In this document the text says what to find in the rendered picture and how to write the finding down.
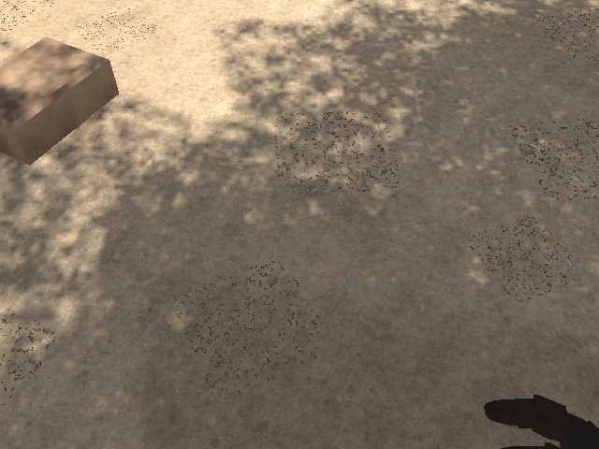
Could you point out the right robot hand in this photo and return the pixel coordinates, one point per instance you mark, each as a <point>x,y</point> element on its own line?
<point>546,418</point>

